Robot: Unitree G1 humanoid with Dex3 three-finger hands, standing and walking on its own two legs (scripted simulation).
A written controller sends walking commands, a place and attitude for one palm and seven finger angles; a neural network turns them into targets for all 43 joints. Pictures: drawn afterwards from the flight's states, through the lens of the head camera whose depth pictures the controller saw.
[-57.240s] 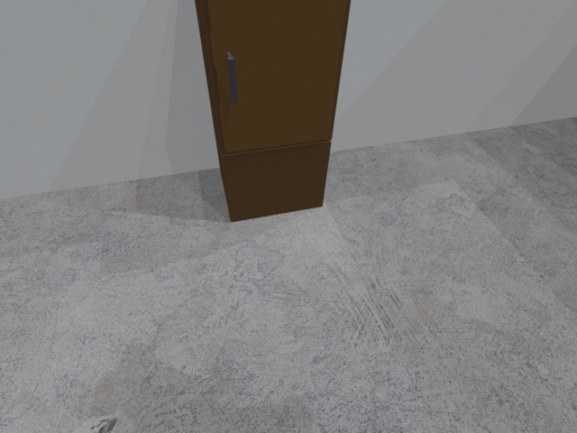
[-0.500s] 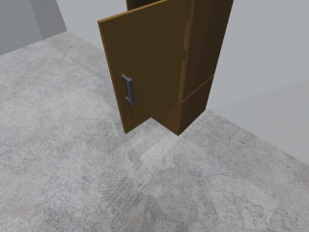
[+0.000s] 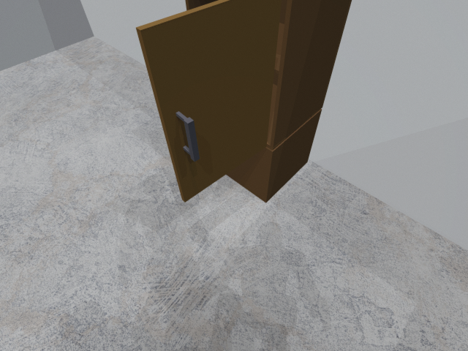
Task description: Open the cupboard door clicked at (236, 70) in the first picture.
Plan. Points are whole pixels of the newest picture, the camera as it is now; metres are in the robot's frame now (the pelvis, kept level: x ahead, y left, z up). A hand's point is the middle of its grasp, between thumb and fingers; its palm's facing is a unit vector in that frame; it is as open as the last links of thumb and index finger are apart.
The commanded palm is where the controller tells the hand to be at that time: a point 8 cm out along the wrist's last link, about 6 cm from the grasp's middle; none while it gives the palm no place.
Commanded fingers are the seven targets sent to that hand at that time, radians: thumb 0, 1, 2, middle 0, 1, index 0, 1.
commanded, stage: look to check the result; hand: left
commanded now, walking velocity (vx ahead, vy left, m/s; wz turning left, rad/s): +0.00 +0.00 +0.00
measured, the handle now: (187, 137) +0.64 +0.17 -0.05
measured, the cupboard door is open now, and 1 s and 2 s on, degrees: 85 85 85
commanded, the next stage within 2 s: stand and wait in 0.28 s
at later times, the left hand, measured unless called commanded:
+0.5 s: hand out of the picture +0.09 +0.23 -0.16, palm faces -0.01 -0.95 -0.32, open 7.4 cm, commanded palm none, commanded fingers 0.00 0.90 0.90 -0.20 -0.30 -0.20 -0.30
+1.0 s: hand out of the picture +0.09 +0.23 -0.16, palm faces -0.02 -0.94 -0.33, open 7.4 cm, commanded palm none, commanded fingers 0.00 0.90 0.90 -0.20 -0.30 -0.20 -0.30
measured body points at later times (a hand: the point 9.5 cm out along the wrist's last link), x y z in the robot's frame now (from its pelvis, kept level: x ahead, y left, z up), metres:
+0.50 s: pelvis +0.01 +0.00 +0.00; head +0.03 -0.01 +0.45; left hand +0.09 +0.28 -0.13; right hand +0.07 -0.28 -0.15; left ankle -0.01 +0.12 -0.75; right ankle -0.01 -0.08 -0.75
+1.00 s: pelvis +0.02 +0.00 +0.00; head +0.03 -0.01 +0.45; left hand +0.09 +0.28 -0.13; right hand +0.07 -0.29 -0.15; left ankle -0.01 +0.12 -0.75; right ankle -0.01 -0.08 -0.75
